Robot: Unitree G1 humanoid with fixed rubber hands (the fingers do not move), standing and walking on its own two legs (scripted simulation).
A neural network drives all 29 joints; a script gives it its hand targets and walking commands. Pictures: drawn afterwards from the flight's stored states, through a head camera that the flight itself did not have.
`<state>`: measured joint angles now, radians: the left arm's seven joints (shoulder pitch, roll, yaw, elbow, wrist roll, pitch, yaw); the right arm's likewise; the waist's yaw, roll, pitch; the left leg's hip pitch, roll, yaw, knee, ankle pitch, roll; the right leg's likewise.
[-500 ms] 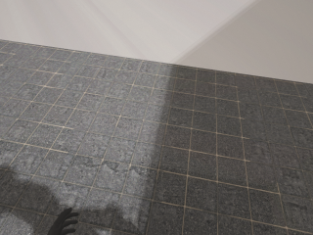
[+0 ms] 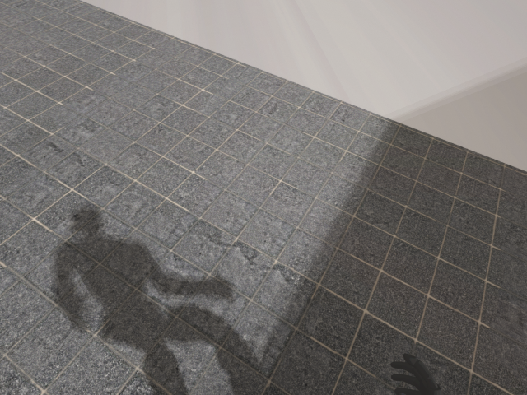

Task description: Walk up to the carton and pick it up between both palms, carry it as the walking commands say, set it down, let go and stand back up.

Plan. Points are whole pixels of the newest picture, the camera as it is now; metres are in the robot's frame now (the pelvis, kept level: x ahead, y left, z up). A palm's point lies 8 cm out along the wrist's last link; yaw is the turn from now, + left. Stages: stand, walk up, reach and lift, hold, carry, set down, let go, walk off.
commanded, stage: walk up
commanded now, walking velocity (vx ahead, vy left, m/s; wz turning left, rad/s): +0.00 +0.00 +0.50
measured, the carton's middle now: out of the picture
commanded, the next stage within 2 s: none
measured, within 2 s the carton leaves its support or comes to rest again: neither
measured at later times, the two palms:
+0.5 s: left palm out of the picture +0.04 +0.24 -0.08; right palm out of the picture +0.09 -0.29 -0.13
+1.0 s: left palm out of the picture -0.12 +0.27 -0.12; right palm out of the picture +0.16 -0.19 -0.08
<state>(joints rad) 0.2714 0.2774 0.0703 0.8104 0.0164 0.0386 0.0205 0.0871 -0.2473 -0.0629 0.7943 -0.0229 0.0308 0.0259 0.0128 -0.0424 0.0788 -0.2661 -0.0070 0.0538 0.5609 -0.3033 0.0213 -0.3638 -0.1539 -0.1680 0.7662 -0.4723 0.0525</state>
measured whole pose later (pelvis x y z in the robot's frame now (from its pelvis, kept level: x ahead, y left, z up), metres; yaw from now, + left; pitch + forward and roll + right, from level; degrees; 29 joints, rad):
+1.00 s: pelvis -0.06 +0.00 +0.01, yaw +28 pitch +0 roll -1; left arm 0.21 0.27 0.08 0.86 0.02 0.05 0.01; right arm 0.19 -0.25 -0.07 0.83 -0.02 0.03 -0.01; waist 0.02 -0.05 0.06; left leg -0.20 -0.04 0.00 0.42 -0.22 0.06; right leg -0.49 -0.10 -0.04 1.04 -0.39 0.07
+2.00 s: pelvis -0.04 +0.08 +0.02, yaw +59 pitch +1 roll +0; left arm 0.27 0.25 0.08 0.94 0.04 -0.03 -0.04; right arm 0.31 -0.22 -0.04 0.93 -0.02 -0.06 0.02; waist 0.02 -0.06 0.02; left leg -0.08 -0.03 0.01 0.32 -0.25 0.04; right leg -0.51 -0.16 -0.07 1.07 -0.22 0.07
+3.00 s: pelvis +0.14 +0.53 +0.01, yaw +71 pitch +1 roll -1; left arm 0.34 0.24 0.06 0.97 0.03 -0.05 -0.01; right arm 0.18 -0.21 -0.03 0.94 -0.02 -0.08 0.01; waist 0.02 -0.04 0.05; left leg -0.30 0.04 0.11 0.47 -0.19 0.02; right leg -0.42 -0.12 -0.05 1.16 -0.35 0.02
